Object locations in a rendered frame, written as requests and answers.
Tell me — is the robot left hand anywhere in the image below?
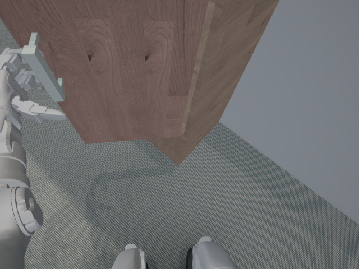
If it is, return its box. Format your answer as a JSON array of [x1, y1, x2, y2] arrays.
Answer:
[[0, 48, 67, 123]]

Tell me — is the robot left shin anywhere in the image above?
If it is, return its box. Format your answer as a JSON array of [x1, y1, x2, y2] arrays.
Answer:
[[125, 244, 137, 250]]

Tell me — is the left robot forearm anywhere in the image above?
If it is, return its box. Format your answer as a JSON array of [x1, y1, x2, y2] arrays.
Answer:
[[0, 108, 30, 191]]

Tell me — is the left robot upper arm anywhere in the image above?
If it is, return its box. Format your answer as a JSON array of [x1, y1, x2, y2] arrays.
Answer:
[[0, 186, 44, 269]]

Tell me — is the left robot thigh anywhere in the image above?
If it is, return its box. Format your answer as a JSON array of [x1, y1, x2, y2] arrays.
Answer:
[[111, 248, 146, 269]]

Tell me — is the cupboard door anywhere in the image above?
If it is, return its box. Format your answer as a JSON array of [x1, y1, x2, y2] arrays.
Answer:
[[0, 0, 209, 144]]

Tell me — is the handle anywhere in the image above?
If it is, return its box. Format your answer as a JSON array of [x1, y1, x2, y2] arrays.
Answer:
[[21, 33, 65, 102]]

